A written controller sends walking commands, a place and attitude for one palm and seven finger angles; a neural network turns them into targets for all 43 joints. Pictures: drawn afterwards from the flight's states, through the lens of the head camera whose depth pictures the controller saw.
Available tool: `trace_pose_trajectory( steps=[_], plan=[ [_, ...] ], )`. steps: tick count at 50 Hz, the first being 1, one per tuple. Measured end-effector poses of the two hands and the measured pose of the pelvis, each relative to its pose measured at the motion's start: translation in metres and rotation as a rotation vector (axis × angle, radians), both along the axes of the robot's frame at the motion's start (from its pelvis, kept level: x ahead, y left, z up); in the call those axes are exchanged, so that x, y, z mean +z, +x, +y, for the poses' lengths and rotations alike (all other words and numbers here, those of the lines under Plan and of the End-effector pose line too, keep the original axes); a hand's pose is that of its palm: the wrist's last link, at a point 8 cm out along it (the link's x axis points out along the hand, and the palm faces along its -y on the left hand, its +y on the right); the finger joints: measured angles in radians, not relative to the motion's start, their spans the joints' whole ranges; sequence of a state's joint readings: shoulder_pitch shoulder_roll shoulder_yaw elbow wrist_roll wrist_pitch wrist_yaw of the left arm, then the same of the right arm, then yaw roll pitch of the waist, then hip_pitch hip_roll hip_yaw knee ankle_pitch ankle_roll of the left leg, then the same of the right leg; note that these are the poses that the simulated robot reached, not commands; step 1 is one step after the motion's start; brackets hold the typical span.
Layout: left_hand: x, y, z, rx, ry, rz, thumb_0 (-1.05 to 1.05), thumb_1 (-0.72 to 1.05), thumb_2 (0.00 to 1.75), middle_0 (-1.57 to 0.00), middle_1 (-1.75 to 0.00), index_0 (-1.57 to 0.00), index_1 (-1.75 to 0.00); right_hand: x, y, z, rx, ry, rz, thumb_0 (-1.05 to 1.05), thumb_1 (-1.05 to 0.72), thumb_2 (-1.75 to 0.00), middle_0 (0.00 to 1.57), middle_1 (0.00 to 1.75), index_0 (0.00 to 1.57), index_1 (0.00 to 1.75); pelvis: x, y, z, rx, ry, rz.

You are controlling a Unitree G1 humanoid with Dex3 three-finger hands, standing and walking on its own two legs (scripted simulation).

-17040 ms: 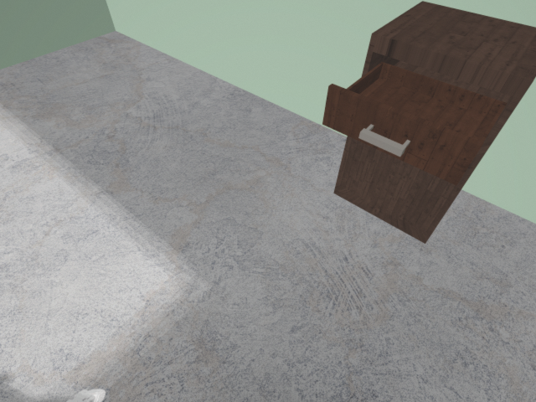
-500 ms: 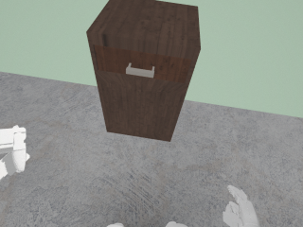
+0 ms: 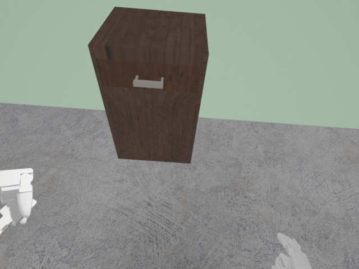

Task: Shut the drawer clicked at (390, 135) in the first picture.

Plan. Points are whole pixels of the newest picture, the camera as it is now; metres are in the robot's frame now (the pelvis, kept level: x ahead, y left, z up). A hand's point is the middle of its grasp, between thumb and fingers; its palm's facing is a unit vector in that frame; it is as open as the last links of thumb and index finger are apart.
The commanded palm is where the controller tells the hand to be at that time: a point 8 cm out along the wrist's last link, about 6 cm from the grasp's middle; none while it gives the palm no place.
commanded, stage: stop stepping back and stand still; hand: left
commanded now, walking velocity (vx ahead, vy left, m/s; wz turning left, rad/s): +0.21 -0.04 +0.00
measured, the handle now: (149, 81) +0.88 +0.15 -0.10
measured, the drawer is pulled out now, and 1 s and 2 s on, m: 0.00 0.00 0.00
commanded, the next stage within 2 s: let the arm hang, fingers relaxed in 0.96 s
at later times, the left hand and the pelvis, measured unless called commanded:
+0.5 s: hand (1, 227) +0.15 +0.26 +0.16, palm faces +0.43 -0.79 -0.43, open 3.3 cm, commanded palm +0.09 +0.29 +0.18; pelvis -0.03 +0.01 -0.01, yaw +3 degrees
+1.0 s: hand (27, 200) +0.19 +0.24 +0.16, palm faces +0.32 -0.81 -0.48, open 3.3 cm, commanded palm +0.13 +0.29 +0.18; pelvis +0.01 +0.00 +0.00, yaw +2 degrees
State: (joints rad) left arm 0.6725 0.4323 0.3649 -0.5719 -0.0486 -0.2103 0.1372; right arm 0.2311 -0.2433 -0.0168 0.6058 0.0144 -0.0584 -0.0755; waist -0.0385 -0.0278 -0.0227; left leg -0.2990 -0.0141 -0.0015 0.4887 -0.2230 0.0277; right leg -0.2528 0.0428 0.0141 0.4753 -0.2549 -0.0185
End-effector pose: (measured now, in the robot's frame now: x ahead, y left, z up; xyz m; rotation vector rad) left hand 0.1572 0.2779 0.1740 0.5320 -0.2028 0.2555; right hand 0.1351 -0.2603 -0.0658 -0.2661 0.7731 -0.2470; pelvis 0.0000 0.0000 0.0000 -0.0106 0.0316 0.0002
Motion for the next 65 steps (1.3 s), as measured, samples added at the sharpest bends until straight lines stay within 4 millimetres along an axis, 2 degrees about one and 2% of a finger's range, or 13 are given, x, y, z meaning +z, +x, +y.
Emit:
trace_pose_trajectory(
  steps=[7, 17, 25, 30, 35, 45, 53, 54, 55, 57, 59, 62, 65],
  plan=[
    [0.001, -0.034, 0.006, 0.052, -0.004, -0.031, 0.02, 0.89, 0.9, -1.41, -1.6, -1.41, -1.6, 0.003, -0.028, 0.007, 0.031, -0.007, -0.023, 0.02, -0.9, -0.9, 0.2, 0.3, 0.2, 0.3, 0.002, -0.019, 0.002, 0.02, 0.003, -0.032],
    [0.005, -0.058, 0.0, 0.092, -0.032, -0.11, 0.01, 0.89, 0.9, -1.41, -1.6, -1.41, -1.6, -0.015, -0.029, 0.031, 0.115, 0.055, 0.0, 0.02, -0.9, -0.9, 0.2, 0.3, 0.21, 0.3, -0.004, -0.034, -0.001, 0.041, 0.003, -0.051],
    [0.001, -0.045, 0.016, 0.118, -0.004, -0.098, 0.01, 0.89, 0.9, -1.41, -1.6, -1.41, -1.6, -0.019, -0.022, 0.046, 0.109, 0.076, -0.026, 0.02, -0.9, -0.9, 0.2, 0.3, 0.21, 0.3, -0.008, -0.027, 0.005, 0.052, 0.016, -0.055],
    [0.005, -0.036, 0.005, 0.104, 0.03, -0.068, 0.02, 0.89, 0.9, -1.41, -1.6, -1.41, -1.6, -0.022, -0.011, 0.051, 0.146, 0.117, -0.016, 0.02, -0.9, -0.9, 0.2, 0.3, 0.21, 0.3, -0.006, -0.017, -0.002, 0.049, 0.013, -0.038],
    [0.003, -0.023, -0.003, 0.077, -0.006, -0.031, 0.01, 0.89, 0.9, -1.41, -1.6, -1.41, -1.6, -0.023, 0.005, 0.041, 0.139, 0.108, 0.02, 0.02, -0.9, -0.9, 0.2, 0.3, 0.21, 0.3, -0.003, -0.005, -0.003, 0.049, -0.007, -0.023],
    [0.001, 0.001, 0.006, 0.06, 0.014, 0.015, 0.02, 0.89, 0.9, -1.41, -1.6, -1.41, -1.6, -0.001, 0.046, 0.027, 0.1, 0.052, -0.046, 0.02, -0.9, -0.9, 0.2, 0.3, 0.21, 0.3, 0.001, 0.01, 0.001, 0.035, 0.008, -0.021],
    [0.003, -0.004, 0.005, 0.048, 0.004, 0.009, 0.01, 0.89, 0.9, -1.41, -1.6, -1.41, -1.6, 0.008, 0.057, 0.036, 0.116, 0.061, -0.089, 0.02, -0.9, -0.9, 0.2, 0.3, 0.21, 0.3, 0.003, 0.008, 0.003, 0.035, 0.002, -0.018],
    [-0.005, -0.003, 0.007, 0.041, 0.003, 0.027, 0.01, 0.89, 0.9, -1.41, -1.6, -1.41, -1.6, 0.004, 0.056, 0.037, 0.132, 0.076, -0.094, 0.02, -0.9, -0.9, 0.2, 0.3, 0.21, 0.3, 0.002, 0.007, 0.004, 0.041, 0.0, -0.013],
    [-0.023, 0.0, 0.011, 0.041, -0.008, 0.091, 0.01, 0.89, 0.9, -1.41, -1.6, -1.41, -1.59, -0.002, 0.056, 0.037, 0.158, 0.089, -0.081, 0.01, -0.9, -0.9, 0.2, 0.3, 0.21, 0.3, 0.0, 0.005, 0.006, 0.048, 0.001, -0.008],
    [-0.079, 0.006, 0.022, 0.087, -0.076, 0.306, 0.0, 0.89, 0.9, -1.39, -1.59, -1.4, -1.58, -0.018, 0.052, 0.036, 0.193, 0.102, -0.018, 0.01, -0.9, -0.9, 0.2, 0.3, 0.21, 0.3, -0.003, 0.0, 0.01, 0.06, 0.002, -0.002],
    [-0.145, 0.0, 0.027, 0.158, -0.175, 0.555, 0.0, 0.9, 0.9, -1.37, -1.56, -1.37, -1.56, -0.032, 0.041, 0.034, 0.197, 0.104, 0.048, 0.01, -0.9, -0.9, 0.2, 0.3, 0.21, 0.3, -0.006, -0.004, 0.012, 0.065, 0.006, -0.004],
    [-0.231, -0.034, 0.015, 0.222, -0.308, 0.903, 0.01, 0.9, 0.9, -1.29, -1.5, -1.3, -1.49, -0.044, 0.014, 0.031, 0.171, 0.097, 0.141, 0.01, -0.9, -0.9, 0.2, 0.3, 0.21, 0.3, -0.008, -0.009, 0.012, 0.065, 0.013, -0.02],
    [-0.287, -0.082, -0.013, 0.232, -0.415, 1.176, 0.01, 0.91, 0.9, -1.2, -1.4, -1.2, -1.4, -0.05, -0.023, 0.027, 0.13, 0.08, 0.256, 0.01, -0.91, -0.9, 0.2, 0.3, 0.21, 0.3, -0.006, -0.013, 0.011, 0.063, 0.014, -0.036]
  ],
)
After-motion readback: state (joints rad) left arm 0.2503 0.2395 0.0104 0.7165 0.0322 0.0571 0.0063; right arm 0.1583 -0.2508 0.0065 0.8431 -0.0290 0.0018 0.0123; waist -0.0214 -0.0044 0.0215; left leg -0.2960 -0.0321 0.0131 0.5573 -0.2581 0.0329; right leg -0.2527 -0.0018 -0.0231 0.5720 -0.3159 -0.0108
